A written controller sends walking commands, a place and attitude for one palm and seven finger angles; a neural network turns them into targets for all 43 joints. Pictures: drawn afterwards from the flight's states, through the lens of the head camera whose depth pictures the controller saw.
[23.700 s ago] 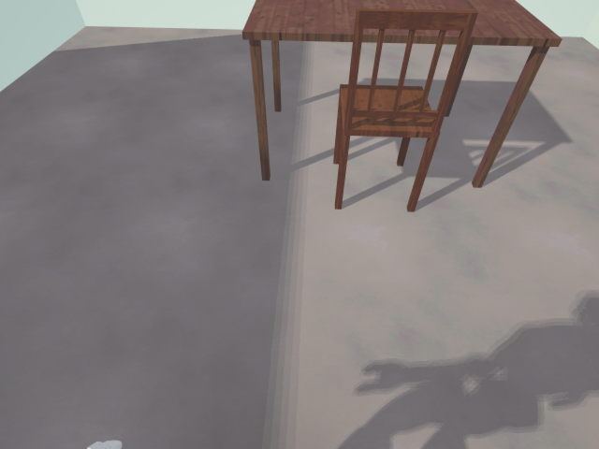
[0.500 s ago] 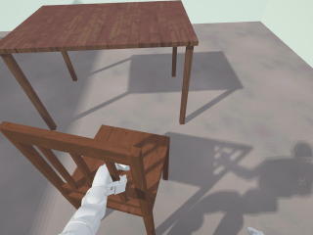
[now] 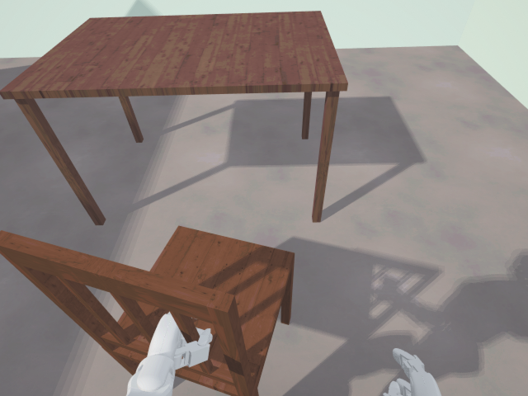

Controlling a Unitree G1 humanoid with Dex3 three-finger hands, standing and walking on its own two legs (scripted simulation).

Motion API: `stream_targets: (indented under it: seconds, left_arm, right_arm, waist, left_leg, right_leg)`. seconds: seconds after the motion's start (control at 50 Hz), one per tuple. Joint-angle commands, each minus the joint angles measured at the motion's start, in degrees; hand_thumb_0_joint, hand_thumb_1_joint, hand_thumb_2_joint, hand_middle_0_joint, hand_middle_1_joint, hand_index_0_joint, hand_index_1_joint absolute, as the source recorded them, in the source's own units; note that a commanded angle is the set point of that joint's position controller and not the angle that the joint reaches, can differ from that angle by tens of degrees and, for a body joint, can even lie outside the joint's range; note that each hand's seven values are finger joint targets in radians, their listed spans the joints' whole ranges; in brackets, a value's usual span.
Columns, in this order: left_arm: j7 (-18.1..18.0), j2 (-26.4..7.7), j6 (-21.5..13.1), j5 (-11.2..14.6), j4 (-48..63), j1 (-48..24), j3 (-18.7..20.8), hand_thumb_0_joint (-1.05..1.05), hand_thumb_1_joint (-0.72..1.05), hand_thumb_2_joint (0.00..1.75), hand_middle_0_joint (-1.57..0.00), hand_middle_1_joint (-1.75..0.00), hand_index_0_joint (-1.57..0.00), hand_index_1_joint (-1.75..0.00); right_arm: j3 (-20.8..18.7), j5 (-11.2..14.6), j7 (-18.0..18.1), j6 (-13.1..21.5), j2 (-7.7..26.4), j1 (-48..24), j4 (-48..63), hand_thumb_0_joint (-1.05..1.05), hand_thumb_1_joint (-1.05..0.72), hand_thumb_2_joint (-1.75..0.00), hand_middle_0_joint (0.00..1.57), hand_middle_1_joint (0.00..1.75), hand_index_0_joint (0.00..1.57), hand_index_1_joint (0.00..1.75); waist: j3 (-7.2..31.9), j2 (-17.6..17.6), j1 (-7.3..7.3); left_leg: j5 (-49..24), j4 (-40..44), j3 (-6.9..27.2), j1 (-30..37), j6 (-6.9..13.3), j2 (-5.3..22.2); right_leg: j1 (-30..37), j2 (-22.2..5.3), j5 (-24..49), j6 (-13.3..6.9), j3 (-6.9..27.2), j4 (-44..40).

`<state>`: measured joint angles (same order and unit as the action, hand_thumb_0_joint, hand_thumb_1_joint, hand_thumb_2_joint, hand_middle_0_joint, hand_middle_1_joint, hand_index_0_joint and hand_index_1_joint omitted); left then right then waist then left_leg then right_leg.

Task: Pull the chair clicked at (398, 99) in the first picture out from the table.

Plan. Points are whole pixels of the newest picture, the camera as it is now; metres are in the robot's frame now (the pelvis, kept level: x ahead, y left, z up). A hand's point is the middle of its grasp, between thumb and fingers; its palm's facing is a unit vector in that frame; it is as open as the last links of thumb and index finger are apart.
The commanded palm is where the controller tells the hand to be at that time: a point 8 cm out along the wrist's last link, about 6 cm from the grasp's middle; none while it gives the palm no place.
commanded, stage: stop walking, hand still on the chair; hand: left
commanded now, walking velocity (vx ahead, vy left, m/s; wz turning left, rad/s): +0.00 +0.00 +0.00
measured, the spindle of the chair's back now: (145, 326) +0.26 +0.24 -0.09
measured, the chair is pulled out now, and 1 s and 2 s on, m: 0.62 0.62 0.62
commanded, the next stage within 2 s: open the thumb and straighten the fingers in 0.10 s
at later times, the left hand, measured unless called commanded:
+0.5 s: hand (193, 340) +0.23 +0.14 -0.06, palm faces -0.03 -0.99 -0.16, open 9.5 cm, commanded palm +0.21 +0.19 -0.04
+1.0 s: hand (193, 339) +0.23 +0.14 -0.07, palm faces -0.03 -0.99 -0.17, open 17.2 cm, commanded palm +0.21 +0.19 -0.04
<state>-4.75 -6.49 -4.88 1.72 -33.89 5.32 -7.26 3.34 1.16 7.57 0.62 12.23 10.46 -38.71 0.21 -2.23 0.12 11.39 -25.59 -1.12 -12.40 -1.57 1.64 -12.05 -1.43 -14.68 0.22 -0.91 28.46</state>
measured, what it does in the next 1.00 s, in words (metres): stands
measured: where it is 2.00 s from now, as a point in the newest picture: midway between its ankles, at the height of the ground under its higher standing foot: outside the picture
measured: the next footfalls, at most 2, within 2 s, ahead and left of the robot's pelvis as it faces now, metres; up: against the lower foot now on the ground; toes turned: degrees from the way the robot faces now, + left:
none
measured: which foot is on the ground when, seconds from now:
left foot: down 0.00-1.00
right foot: down 0.00-1.00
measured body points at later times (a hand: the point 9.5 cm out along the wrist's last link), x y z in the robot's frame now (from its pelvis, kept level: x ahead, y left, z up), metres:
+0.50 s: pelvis +0.01 +0.00 -0.03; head +0.02 -0.02 +0.42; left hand +0.23 +0.19 -0.05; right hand +0.18 -0.24 -0.11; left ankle +0.03 +0.14 -0.74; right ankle +0.01 -0.12 -0.74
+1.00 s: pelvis +0.03 +0.01 -0.05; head +0.06 -0.01 +0.40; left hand +0.23 +0.19 -0.05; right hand +0.20 -0.22 -0.12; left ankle +0.03 +0.14 -0.74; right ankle +0.01 -0.12 -0.74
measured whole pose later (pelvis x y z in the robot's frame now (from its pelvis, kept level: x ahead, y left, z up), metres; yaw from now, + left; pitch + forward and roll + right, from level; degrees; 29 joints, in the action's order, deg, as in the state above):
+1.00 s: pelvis +0.03 +0.01 -0.05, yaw +3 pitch +9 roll -1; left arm -1.5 -10.2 13.5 2.3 2.7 20.6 -5.8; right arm 2.6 1.8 4.0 9.9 14.3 15.7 -28.4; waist 7.4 -3.8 2.2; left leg 25.2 -51.5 2.3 -35.7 -1.2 0.9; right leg -32.1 -2.5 -27.9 0.6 -3.6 50.8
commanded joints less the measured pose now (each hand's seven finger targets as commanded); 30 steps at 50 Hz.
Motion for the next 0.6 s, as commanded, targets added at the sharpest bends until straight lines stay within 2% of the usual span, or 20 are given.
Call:
stream_targets:
  seconds: [0.0, 0.06, 0.1, 0.16, 0.18, 0.2, 0.22, 0.24, 0.26, 0.28, 0.3, 0.32, 0.36, 0.38, 0.4, 0.42, 0.48, 0.5, 0.54, 0.58]
  left_arm:
    - [-1.3, -6.3, -3.1, -0.7, 13.6, -10.1, 2.6, 0.0, 0.9, 0.9, -0.5, -1.45, -0.5, -1.45]
    - [-1.2, -5.8, -2.9, -0.5, 13.8, -9.2, 2.2, 0.0, 0.9, 0.9, -0.5, -1.45, -0.5, -1.45]
    - [-1.3, -6.5, -2.9, -0.6, 13.7, -8.8, 2.6, 0.0, 0.9, 0.9, -0.5, -1.45, -0.5, -1.45]
    - [-1.4, -6.4, -2.9, -0.4, 13.8, -8.7, 2.6, 0.0, 0.9, 0.9, -0.5, -1.45, -0.5, -1.45]
    - [-1.4, -8.7, -3.3, -0.5, 18.1, -7.3, 4.1, 0.0, 0.9, 0.9, -0.5, -1.45, -0.5, -1.45]
    - [0.8, -3.3, -0.2, 1.0, 13.3, -2.3, 0.5, 0.0, 0.78, 0.84, -0.5, -1.45, -0.5, -1.45]
    - [1.8, -7.9, -0.4, 1.7, 20.0, -8.7, 4.5, 0.0, 0.66, 0.78, -0.5, -1.45, -0.5, -1.45]
    - [2.5, -10.0, -0.8, 1.8, 23.1, -7.6, 6.4, 0.0, 0.54, 0.73, -0.5, -1.45, -0.5, -1.45]
    - [3.2, -9.7, -0.7, 1.7, 25.4, -5.8, 6.1, 0.0, 0.42, 0.67, -0.5, -1.45, -0.5, -1.45]
    - [3.6, -9.9, 0.2, 1.6, 25.8, -2.4, 6.0, 0.0, 0.3, 0.61, -0.5, -1.45, -0.5, -1.45]
    - [3.8, -8.9, 1.0, 1.9, 25.9, -0.2, 5.8, 0.0, 0.17, 0.55, -0.5, -1.45, -0.5, -1.45]
    - [3.8, -10.0, 1.4, 1.7, 27.8, -2.0, 6.8, 0.0, 0.05, 0.49, -0.5, -1.45, -0.5, -1.45]
    - [3.8, -8.5, 2.8, 1.7, 29.6, 0.8, 5.9, 0.0, -0.19, 0.37, -0.5, -1.45, -0.5, -1.45]
    - [3.9, -8.1, 3.7, 1.7, 30.5, 1.9, 5.4, 0.0, -0.31, 0.32, -0.5, -1.45, -0.5, -1.45]
    - [3.9, -7.1, 4.6, 1.8, 31.4, 3.1, 4.4, 0.0, -0.43, 0.26, -0.47, -1.38, -0.47, -1.38]
    - [3.6, -11.1, 5.1, 1.8, 34.6, 0.7, 7.7, 0.0, -0.55, 0.2, -0.45, -1.3, -0.45, -1.3]
    - [4.0, -8.0, 7.9, 1.9, 34.9, 3.1, 5.0, 0.0, -0.55, 0.2, -0.38, -1.09, -0.38, -1.09]
    - [4.0, -8.1, 8.7, 2.0, 34.9, 2.6, 5.2, 0.0, -0.55, 0.2, -0.35, -1.01, -0.35, -1.01]
    - [4.7, -7.6, 9.8, 2.2, 37.0, 1.0, 4.4, 0.0, -0.55, 0.2, -0.3, -0.87, -0.3, -0.87]
    - [5.1, -7.3, 10.7, 2.1, 38.7, 2.9, 3.8, 0.0, -0.55, 0.2, -0.25, -0.73, -0.25, -0.73]
  right_arm:
    - [-1.9, -0.3, 0.4, 2.0, 5.3, -4.9, 8.6, 0.0, -0.9, -0.9, 0.2, 0.3, 0.2, 0.3]
    - [-1.9, -0.2, 0.4, 1.5, 5.2, -5.2, 9.2, 0.0, -0.9, -0.9, 0.2, 0.3, 0.2, 0.3]
    - [-2.0, -0.2, 0.5, 1.3, 5.4, -5.3, 9.0, 0.0, -0.9, -0.9, 0.2, 0.3, 0.2, 0.3]
    - [-1.9, -0.2, 0.5, 1.1, 5.1, -5.4, 9.4, 0.0, -0.9, -0.9, 0.2, 0.3, 0.2, 0.3]
    - [-2.1, 0.0, 0.5, 1.0, 5.3, -5.7, 10.0, 0.0, -0.9, -0.9, 0.2, 0.3, 0.2, 0.3]
    - [-3.7, 2.0, -2.4, 2.3, 7.7, -3.3, 10.2, 0.0, -0.9, -0.9, 0.2, 0.3, 0.2, 0.3]
    - [-3.9, 2.3, -3.6, 3.3, 8.1, -4.5, 11.4, 0.0, -0.9, -0.9, 0.2, 0.3, 0.2, 0.3]
    - [-4.5, 2.2, -4.1, 4.6, 7.9, -5.1, 12.2, 0.0, -0.9, -0.9, 0.2, 0.3, 0.2, 0.3]
    - [-4.4, 2.0, -4.6, 5.7, 7.5, -4.9, 12.8, 0.0, -0.9, -0.9, 0.2, 0.3, 0.2, 0.3]
    - [-4.4, 2.0, -5.1, 6.4, 7.6, -4.5, 13.2, 0.0, -0.9, -0.9, 0.2, 0.3, 0.2, 0.3]
    - [-4.2, 2.0, -5.5, 6.9, 7.5, -4.4, 13.7, 0.0, -0.9, -0.9, 0.2, 0.3, 0.2, 0.3]
    - [-4.3, 1.9, -5.6, 7.4, 7.8, -4.2, 14.0, 0.0, -0.9, -0.9, 0.2, 0.3, 0.2, 0.3]
    - [-4.3, 1.7, -5.7, 8.7, 7.8, -3.7, 15.2, 0.0, -0.9, -0.9, 0.2, 0.3, 0.2, 0.3]
    - [-4.4, 1.8, -5.8, 9.0, 7.9, -3.4, 15.4, 0.0, -0.9, -0.9, 0.2, 0.3, 0.2, 0.3]
    - [-4.2, 1.8, -5.8, 9.5, 8.0, -3.3, 15.9, 0.0, -0.9, -0.9, 0.2, 0.3, 0.2, 0.3]
    - [-4.4, 1.7, -5.5, 9.8, 8.5, -2.8, 16.0, 0.0, -0.9, -0.9, 0.2, 0.3, 0.2, 0.3]
    - [-4.1, 1.5, -4.8, 11.1, 8.6, -2.3, 16.7, 0.0, -0.9, -0.9, 0.2, 0.3, 0.2, 0.3]
    - [-3.9, 1.4, -4.6, 11.3, 8.9, -1.7, 16.7, 0.0, -0.9, -0.9, 0.2, 0.3, 0.2, 0.3]
    - [-4.0, 1.4, -4.1, 11.9, 9.1, -1.5, 17.0, 0.0, -0.9, -0.9, 0.2, 0.3, 0.2, 0.3]
    - [-4.0, 1.3, -3.9, 12.8, 9.1, -0.9, 17.4, 0.0, -0.9, -0.9, 0.2, 0.3, 0.2, 0.3]
  waist:
    - [8.9, 1.1, 0.31]
    - [8.8, 2.9, 0.33]
    - [7.4, 0.5, 0.35]
    - [7.9, 2.9, 0.28]
    - [7.3, 1.8, 0.05]
    - [5.4, 7.8, 3.46]
    - [7.3, 9.4, 2.54]
    - [9.1, 5.0, 1.82]
    - [10.8, 1.5, 1.84]
    - [10.0, 0.2, 1.7]
    - [9.5, 1.6, 1.82]
    - [10.3, 1.8, 2.14]
    - [11.4, 2.3, 2.0]
    - [11.9, 0.9, 2.23]
    - [12.1, 0.9, 2.19]
    - [14.0, 0.6, 2.05]
    - [12.4, 2.9, 2.85]
    - [12.2, 5.5, 3.08]
    - [13.0, 2.9, 3.11]
    - [14.2, 2.9, 3.01]
  left_leg:
    - [-12.7, 1.8, 3.1, 9.1, 2.8, 3.8]
    - [-12.3, 1.6, 3.0, 9.0, 2.7, 3.6]
    - [-10.9, 2.2, 2.8, 8.9, 2.7, 3.5]
    - [-9.9, 2.2, 2.9, 8.7, 2.7, 3.3]
    - [-9.8, 2.5, 2.8, 8.3, 2.8, 3.3]
    - [-3.1, -0.1, 1.1, 1.7, 2.9, 0.5]
    - [-0.6, -1.7, 1.3, -2.1, 3.2, -0.3]
    - [0.6, -3.5, 0.8, -3.1, 3.3, -1.1]
    - [0.6, -5.3, 0.7, -3.5, 3.3, -1.6]
    - [1.0, -5.8, 1.1, -5.1, 3.1, -1.5]
    - [1.9, -6.9, 1.1, -6.7, 3.1, -1.6]
    - [2.1, -8.1, 1.2, -8.0, 3.1, -1.6]
    - [2.2, -10.4, 1.2, -9.8, 3.2, -1.9]
    - [1.5, -10.9, 1.4, -10.0, 3.0, -1.7]
    - [2.0, -11.7, 1.4, -10.6, 3.0, -1.8]
    - [1.9, -12.2, 1.6, -10.7, 3.1, -1.8]
    - [2.3, -13.9, 2.1, -12.7, 3.2, -1.8]
    - [2.7, -14.4, 2.4, -13.6, 3.3, -1.8]
    - [2.7, -15.3, 2.3, -13.5, 3.3, -2.0]
    - [0.7, -16.0, 2.8, -13.1, 3.3, -1.8]
  right_leg:
    - [-2.8, -5.1, 11.3, -1.1, 2.5, -6.3]
    - [-2.5, -5.2, 11.1, -0.9, 2.2, -7.0]
    - [-3.6, -5.2, 9.0, -1.0, 2.2, -7.7]
    - [-3.2, -5.3, 8.3, -0.9, 2.1, -8.3]
    - [-3.2, -5.3, 8.0, -0.9, 1.9, -8.5]
    - [-4.7, -2.0, 6.5, -0.5, -1.6, -3.6]
    - [-4.8, -1.6, 6.1, -0.5, -1.4, -2.1]
    - [-5.2, -1.4, 4.9, -0.7, -0.5, -0.7]
    - [-6.1, -1.4, 4.8, -0.9, -0.3, 0.8]
    - [-7.2, -1.2, 4.0, -1.2, 0.0, 1.5]
    - [-8.6, -1.0, 3.2, -0.9, -0.6, 2.5]
    - [-9.7, -0.8, 2.8, -0.9, -0.7, 3.9]
    - [-11.1, -0.6, 2.7, -0.7, -1.0, 5.9]
    - [-11.7, -0.5, 3.0, -0.8, -1.2, 6.8]
    - [-12.8, -0.5, 2.4, -0.7, -1.6, 7.5]
    - [-12.6, -0.5, 2.3, -0.6, -1.4, 8.0]
    - [-15.1, -0.2, 1.5, -0.3, -2.1, 9.4]
    - [-15.6, -0.1, 1.2, -0.1, -2.4, 9.8]
    - [-16.4, -0.1, 0.7, -0.2, -2.4, 10.5]
    - [-16.5, 0.0, 2.1, -0.3, -2.8, 11.6]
